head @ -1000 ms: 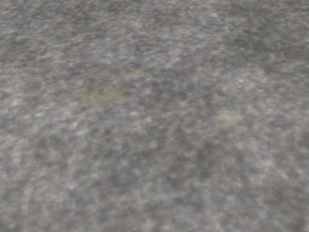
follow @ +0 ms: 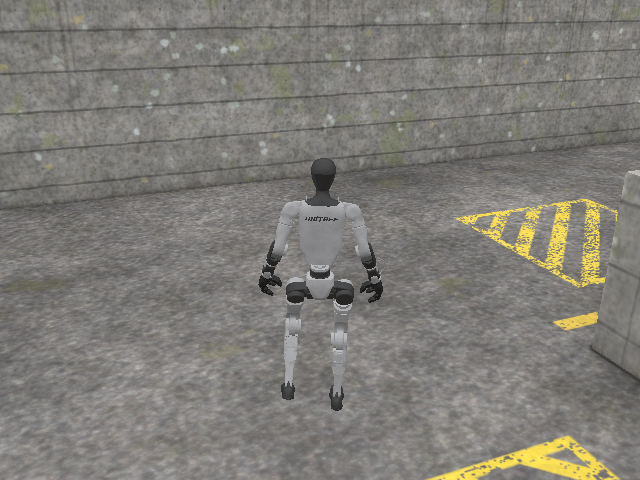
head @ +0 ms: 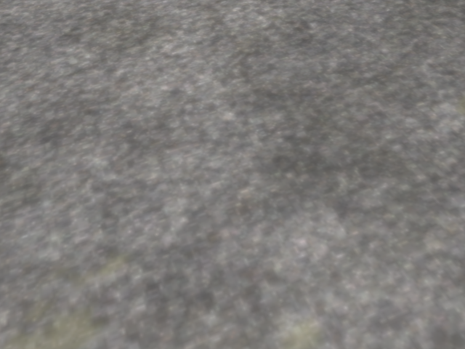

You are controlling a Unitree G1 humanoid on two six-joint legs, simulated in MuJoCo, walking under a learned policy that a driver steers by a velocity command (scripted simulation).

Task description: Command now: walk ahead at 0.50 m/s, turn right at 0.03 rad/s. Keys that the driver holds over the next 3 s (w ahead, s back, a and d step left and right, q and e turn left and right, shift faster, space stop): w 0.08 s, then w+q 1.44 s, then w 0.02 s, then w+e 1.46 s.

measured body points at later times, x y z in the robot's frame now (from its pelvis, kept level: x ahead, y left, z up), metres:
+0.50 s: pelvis +0.28 +0.08 -0.01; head +0.32 +0.09 +0.44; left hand +0.34 +0.36 -0.12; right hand +0.45 -0.18 -0.11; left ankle +0.32 +0.15 -0.74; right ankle +0.25 -0.09 -0.66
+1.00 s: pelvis +0.57 +0.09 +0.00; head +0.59 +0.09 +0.45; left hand +0.57 +0.39 -0.10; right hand +0.79 -0.12 -0.12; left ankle +0.46 +0.19 -0.66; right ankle +0.64 +0.01 -0.74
